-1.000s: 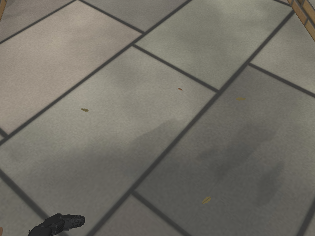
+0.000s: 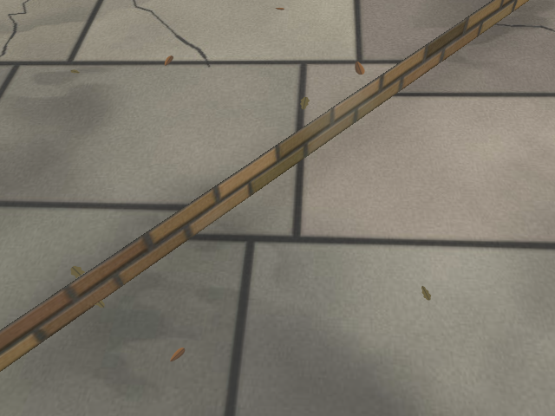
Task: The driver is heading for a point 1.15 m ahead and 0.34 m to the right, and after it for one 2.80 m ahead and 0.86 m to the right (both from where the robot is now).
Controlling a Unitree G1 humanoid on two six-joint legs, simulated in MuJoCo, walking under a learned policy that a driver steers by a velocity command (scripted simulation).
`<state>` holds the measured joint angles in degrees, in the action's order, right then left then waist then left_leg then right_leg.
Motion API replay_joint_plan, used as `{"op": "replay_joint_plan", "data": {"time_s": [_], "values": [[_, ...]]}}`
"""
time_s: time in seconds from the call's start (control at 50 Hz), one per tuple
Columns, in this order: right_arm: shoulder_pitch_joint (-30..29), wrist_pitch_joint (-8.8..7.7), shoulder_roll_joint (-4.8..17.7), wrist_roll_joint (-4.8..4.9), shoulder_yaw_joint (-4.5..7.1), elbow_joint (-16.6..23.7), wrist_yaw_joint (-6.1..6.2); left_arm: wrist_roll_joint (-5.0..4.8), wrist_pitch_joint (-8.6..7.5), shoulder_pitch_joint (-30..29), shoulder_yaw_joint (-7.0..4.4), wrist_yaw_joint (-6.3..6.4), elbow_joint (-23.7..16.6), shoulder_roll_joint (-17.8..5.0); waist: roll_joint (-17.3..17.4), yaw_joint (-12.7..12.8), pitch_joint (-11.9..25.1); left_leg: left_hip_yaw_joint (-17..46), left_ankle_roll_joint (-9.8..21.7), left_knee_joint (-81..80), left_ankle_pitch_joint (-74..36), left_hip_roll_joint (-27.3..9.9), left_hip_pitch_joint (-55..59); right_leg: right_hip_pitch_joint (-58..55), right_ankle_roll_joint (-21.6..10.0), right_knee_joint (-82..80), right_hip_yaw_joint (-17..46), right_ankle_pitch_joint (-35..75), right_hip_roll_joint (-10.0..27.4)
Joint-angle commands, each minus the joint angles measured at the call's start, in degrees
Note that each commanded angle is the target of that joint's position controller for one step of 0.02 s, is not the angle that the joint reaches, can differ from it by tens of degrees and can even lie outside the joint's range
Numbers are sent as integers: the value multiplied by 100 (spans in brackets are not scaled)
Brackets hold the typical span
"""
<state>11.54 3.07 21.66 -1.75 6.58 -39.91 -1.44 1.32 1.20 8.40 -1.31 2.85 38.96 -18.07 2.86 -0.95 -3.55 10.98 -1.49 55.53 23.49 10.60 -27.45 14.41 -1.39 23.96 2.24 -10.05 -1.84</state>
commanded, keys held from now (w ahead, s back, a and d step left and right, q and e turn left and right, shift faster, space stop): e+shift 0.28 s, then w+e+shift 0.54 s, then w+q+shift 0.18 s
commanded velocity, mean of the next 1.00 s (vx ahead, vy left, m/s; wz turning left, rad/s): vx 0.50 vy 0.00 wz -0.45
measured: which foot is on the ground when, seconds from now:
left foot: up 0.00-0.30, down 0.32-0.84, up 0.86-1.00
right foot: down 0.00-0.32, up 0.34-0.80, down 0.82-1.00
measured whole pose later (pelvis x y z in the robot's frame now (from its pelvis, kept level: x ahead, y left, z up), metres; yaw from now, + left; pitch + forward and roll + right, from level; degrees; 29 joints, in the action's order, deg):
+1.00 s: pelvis +0.28 -0.25 -0.02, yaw -32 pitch +0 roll -1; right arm 17.6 -3.8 14.6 -0.7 0.9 -46.6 -1.4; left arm 2.4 -2.3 14.5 -2.7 -1.4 45.1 -15.8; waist 1.0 -2.6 -2.7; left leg 3.1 2.5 78.2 13.2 -7.6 -28.7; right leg 15.7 -7.8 33.1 -6.8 -18.4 -6.2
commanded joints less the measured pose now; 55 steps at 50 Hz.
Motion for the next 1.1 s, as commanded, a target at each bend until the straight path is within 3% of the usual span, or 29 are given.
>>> {"op": "replay_joint_plan", "data": {"time_s": [0.02,0.08,0.14,0.2,0.28,0.3,0.32,0.34,0.36,0.38,0.4,0.46,0.58,0.66,0.72,0.74,0.78,0.8,0.82,0.84,0.86,0.88,0.9,0.92,0.96,1.0,1.02,1.04,1.1], "values": [[561,35,461,51,75,128,-134,22,-83,-199,-132,-33,-453,-605,-1016,-118,504,-369,-125,1501,-31,-340,-324,-493,-843,-659,931,1641,1313],[140,64,229,113,-75,195,-49,-10,-172,424,-173,-111,-205,-647,-1058,163,579,-184,-151,1096,151,-184,-359,-933,-971,-410,942,2625,1324],[44,129,-69,114,-274,55,60,-38,-226,377,-71,-173,-33,-457,-1309,96,638,-264,-113,-705,236,-375,330,-1007,-807,-480,1001,1942,1106],[-259,125,23,139,-326,75,225,-17,-66,760,-327,-312,144,-1041,-1718,305,433,-1012,-79,-1720,533,-392,752,-927,-910,-323,1507,2324,1019],[170,-97,-2,198,-386,-61,384,-114,28,676,-446,-382,213,-1008,-1397,3,736,-793,176,-3302,-496,-496,1586,-839,-729,14,2080,2748,1009],[575,-189,100,130,-367,-149,407,-162,53,571,-454,-361,178,-897,-1095,-184,1072,-655,354,-3963,-581,-733,2627,-105,-508,85,2003,772,751],[881,-241,532,22,-283,-175,438,-190,61,493,-384,-364,19,-482,-3,-298,1143,458,728,-4434,703,-1952,3913,1516,-141,821,1407,-2098,134],[520,-217,1087,9,-137,-102,431,-170,74,285,-342,-337,-150,-285,1317,-375,452,2042,1223,-5049,2143,-3239,3519,2977,-58,2279,76,-2268,-587],[207,-246,757,-99,-194,-41,416,-6,80,42,-422,-326,-180,-725,797,-289,-23,1916,1394,-5091,2335,-3371,2735,3044,-97,2966,340,-1760,107],[-206,-317,279,-56,-334,51,410,-32,73,166,-486,-411,-60,-761,619,-8,-233,1427,1213,-5094,1984,-2975,2594,3037,-81,3328,360,-1291,157],[-332,-405,80,-4,-388,80,386,-1,74,411,-503,-492,86,-733,568,128,-258,885,1021,-5099,1373,-2703,2659,3095,7,3638,296,-916,183],[91,-650,120,26,-362,-49,350,62,69,453,-481,-688,134,-535,481,41,-84,-69,887,-5070,554,-2446,2943,3416,140,4439,24,-458,363],[873,-850,275,-36,-272,-381,256,72,107,-380,-442,-867,-254,-427,288,-239,-454,-847,856,-5153,210,-2688,3129,4216,242,4381,44,125,628],[980,-939,289,-70,-247,-542,247,72,59,-944,-346,-964,-528,-355,241,-290,-772,-1599,762,-5329,-267,-2744,3125,4127,3,3579,-305,317,825],[1287,-948,294,-99,-239,-761,247,60,19,-1512,-207,-996,-806,-189,156,-427,-936,-2168,734,-5253,-1386,-2769,3406,3853,-381,2848,-819,-16,822],[1270,-935,335,-106,-236,-806,247,52,13,-1509,-164,-974,-850,-135,153,-339,-875,-2436,682,-4994,-2575,-2732,3480,3504,-564,2546,-1019,-244,701],[1225,-867,567,-85,-205,-840,262,11,3,-933,-181,-848,-733,-214,315,91,-210,-2805,605,-3751,-6690,-2716,3526,2062,-912,2282,-1533,-784,46],[1223,-771,800,-83,-146,-842,262,-21,-38,-97,-274,-780,-542,-411,417,552,377,-2814,626,-2501,-7956,-2816,3363,970,-1043,2294,-1595,-1209,-325],[1074,-724,976,-12,-105,-749,231,-35,-105,1125,-425,-709,-213,-672,403,1148,1070,-2727,605,-949,-7840,-2847,2588,-750,-1202,1943,-1355,-1070,-559],[1172,-778,623,-71,-212,-714,191,75,-106,1977,-615,-597,203,-1100,-130,1360,1553,-2568,475,848,-5156,-2547,980,-2668,-1249,1424,-165,-1463,-159],[1228,-898,-218,94,-432,-170,35,63,-61,1588,-754,-501,154,-1861,-2112,700,2051,-2092,171,3133,304,-1327,-1429,-3984,-1755,-132,3445,-3363,1717],[541,-991,217,81,-399,-3,43,26,-57,1830,-738,-477,-13,-1690,-965,1091,2518,-877,310,3576,-249,-1377,-1665,-3856,-1564,-877,4249,-3387,1939],[190,-994,254,218,-367,4,84,117,-115,1637,-687,-409,178,-1503,-579,967,1609,-913,380,3626,-707,-1532,-1988,-3155,-1416,-885,3501,-2444,2004],[411,-981,82,223,-431,-135,111,157,-226,1482,-596,-357,298,-1182,-114,619,897,-905,419,3166,-929,-1803,-1680,-2047,-1237,-816,2728,-1540,1915],[931,-767,-130,93,-479,-445,9,152,-440,891,-406,-343,300,-675,-81,69,437,-652,462,2529,-1136,-2023,-851,-577,-936,-1102,1593,-1165,1547],[1037,-520,-206,113,-438,-624,-70,45,-664,903,-314,-390,458,-416,-281,-102,44,-458,460,2106,-1252,-1986,-767,-108,-565,-1441,903,-715,1335],[905,-450,-229,140,-408,-705,-84,9,-725,932,-284,-416,561,-302,-224,-85,-222,-419,506,1907,-1444,-1891,-984,-131,-275,-1449,234,-8,1020],[682,-421,-338,180,-432,-577,-116,-2,-781,1026,-295,-441,576,-402,-549,-46,-248,-590,498,1574,-1741,-1794,-1116,-85,-134,-1682,17,363,1038],[-44,-489,-348,252,-442,-476,-142,-23,-875,1190,-199,-468,716,-128,-553,136,-540,-1150,616,518,-2606,-1416,-1383,-471,207,-1867,-1056,2414,541]]}}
